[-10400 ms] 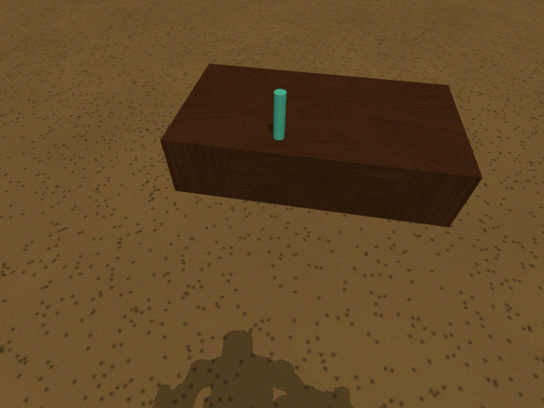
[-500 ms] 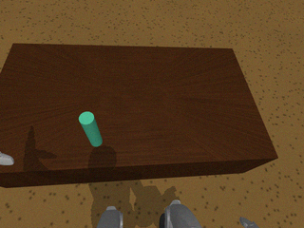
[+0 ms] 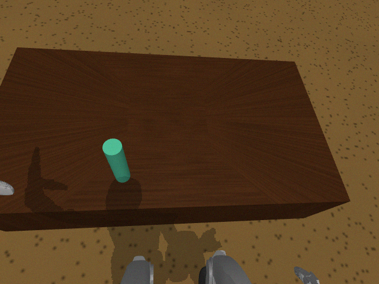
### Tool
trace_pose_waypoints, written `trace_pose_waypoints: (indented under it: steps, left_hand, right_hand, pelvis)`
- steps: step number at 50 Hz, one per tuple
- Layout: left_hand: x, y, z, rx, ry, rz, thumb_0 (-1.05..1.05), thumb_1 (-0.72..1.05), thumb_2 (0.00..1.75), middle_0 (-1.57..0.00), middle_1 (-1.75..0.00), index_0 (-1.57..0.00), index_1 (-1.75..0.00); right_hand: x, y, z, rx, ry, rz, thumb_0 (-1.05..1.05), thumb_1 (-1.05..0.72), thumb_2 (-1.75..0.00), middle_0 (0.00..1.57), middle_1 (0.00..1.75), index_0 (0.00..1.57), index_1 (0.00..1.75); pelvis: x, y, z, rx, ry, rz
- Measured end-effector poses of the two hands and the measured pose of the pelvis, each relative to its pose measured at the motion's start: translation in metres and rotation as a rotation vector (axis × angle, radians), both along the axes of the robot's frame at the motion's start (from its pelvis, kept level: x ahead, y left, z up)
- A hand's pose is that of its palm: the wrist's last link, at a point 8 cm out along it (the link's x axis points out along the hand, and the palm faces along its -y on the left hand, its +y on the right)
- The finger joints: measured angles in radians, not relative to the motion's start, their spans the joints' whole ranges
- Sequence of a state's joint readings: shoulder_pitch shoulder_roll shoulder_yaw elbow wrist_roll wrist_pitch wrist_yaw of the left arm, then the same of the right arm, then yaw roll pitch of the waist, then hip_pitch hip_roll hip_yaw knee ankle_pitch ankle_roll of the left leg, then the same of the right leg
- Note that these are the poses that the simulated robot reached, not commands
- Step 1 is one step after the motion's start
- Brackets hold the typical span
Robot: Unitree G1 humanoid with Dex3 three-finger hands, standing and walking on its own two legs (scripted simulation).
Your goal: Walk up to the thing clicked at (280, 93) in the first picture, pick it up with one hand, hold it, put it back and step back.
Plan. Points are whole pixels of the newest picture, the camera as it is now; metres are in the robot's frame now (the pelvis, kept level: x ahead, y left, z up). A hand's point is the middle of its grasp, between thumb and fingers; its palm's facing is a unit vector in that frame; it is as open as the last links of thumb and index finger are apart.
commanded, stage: go down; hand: left
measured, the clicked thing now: (118, 163) +0.48 +0.19 -0.25
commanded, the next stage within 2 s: none
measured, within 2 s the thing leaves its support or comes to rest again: neither
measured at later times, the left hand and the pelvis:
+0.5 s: hand out of the picture +0.38 +0.38 +0.01, palm faces +0.21 -0.97 -0.09, open 17.2 cm; pelvis -0.01 +0.00 -0.01, yaw +0 degrees
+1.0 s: hand out of the picture +0.40 +0.40 +0.02, palm faces +0.22 -0.97 -0.08, open 17.2 cm; pelvis -0.01 +0.00 -0.02, yaw +0 degrees
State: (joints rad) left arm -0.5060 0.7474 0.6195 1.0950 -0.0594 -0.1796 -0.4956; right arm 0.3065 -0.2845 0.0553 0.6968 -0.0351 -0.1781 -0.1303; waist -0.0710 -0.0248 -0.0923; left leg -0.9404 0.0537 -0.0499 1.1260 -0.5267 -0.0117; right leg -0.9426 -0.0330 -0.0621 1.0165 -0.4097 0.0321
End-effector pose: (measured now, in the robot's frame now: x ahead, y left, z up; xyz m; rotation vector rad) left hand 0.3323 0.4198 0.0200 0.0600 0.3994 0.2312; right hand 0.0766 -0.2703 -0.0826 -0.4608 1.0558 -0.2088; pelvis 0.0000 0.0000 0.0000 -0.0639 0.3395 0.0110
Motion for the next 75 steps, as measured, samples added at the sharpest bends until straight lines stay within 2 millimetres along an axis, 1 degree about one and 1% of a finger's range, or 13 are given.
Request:
trace_pose_waypoints:
  steps: [7,14,24,30,45,62,69,75]
  left_hand:
    - [0.009,0.006,0.004,0.007,-0.039,-0.002,-0.01,-0.46,0.05,-0.06,-0.01,-0.05,-0.02]
    - [0.014,0.009,0.003,0.001,-0.044,-0.007,-0.01,-0.46,0.05,-0.06,-0.01,-0.05,-0.02]
    - [0.019,0.011,0.001,0.002,-0.074,-0.006,-0.01,-0.46,0.05,-0.06,-0.01,-0.04,-0.02]
    - [0.024,0.013,0.003,0.004,-0.089,0.000,-0.01,-0.46,0.05,-0.06,-0.01,-0.04,-0.03]
    - [0.032,0.022,0.004,0.002,-0.120,-0.002,-0.01,-0.46,0.06,-0.06,-0.02,-0.04,-0.04]
    - [0.033,0.026,0.012,-0.005,-0.147,-0.011,-0.01,-0.47,0.07,-0.06,-0.03,-0.04,-0.05]
    - [0.035,0.023,0.007,-0.017,-0.159,-0.012,-0.01,-0.48,0.06,-0.06,-0.03,-0.04,-0.05]
    - [0.035,0.026,0.003,-0.016,-0.176,-0.007,-0.01,-0.47,0.06,-0.06,-0.03,-0.04,-0.05]
  right_hand:
    - [-0.001,0.001,-0.002,-0.009,0.015,0.013,0.00,-0.90,-0.90,0.21,0.30,0.21,0.30]
    - [-0.010,0.001,-0.005,-0.012,0.033,0.008,0.00,-0.90,-0.90,0.21,0.30,0.21,0.30]
    - [-0.025,0.000,-0.013,-0.009,0.081,0.003,0.00,-0.90,-0.90,0.21,0.30,0.21,0.30]
    - [-0.029,-0.002,-0.015,-0.011,0.095,0.002,0.00,-0.90,-0.90,0.21,0.30,0.21,0.30]
    - [-0.023,-0.006,-0.020,-0.025,0.103,0.020,0.00,-0.90,-0.90,0.21,0.30,0.21,0.30]
    - [-0.013,0.000,-0.018,-0.019,0.087,0.022,0.00,-0.90,-0.90,0.21,0.30,0.21,0.30]
    - [-0.012,0.001,-0.020,-0.019,0.086,0.024,0.00,-0.90,-0.90,0.21,0.30,0.21,0.30]
    - [-0.014,0.001,-0.023,-0.024,0.099,0.027,0.00,-0.90,-0.90,0.21,0.30,0.21,0.30]
  pelvis:
    - [-0.002,0.001,-0.004,-0.005,0.011,0.004]
    - [-0.005,0.003,-0.007,-0.008,0.024,0.002]
    - [-0.009,0.001,-0.014,-0.009,0.041,0.001]
    - [-0.011,-0.001,-0.016,-0.009,0.049,0.002]
    - [-0.009,-0.003,-0.023,-0.015,0.076,0.006]
    - [-0.004,0.000,-0.021,-0.018,0.077,0.007]
    - [-0.005,0.000,-0.022,-0.018,0.080,0.006]
    - [-0.006,0.000,-0.025,-0.020,0.086,0.006]
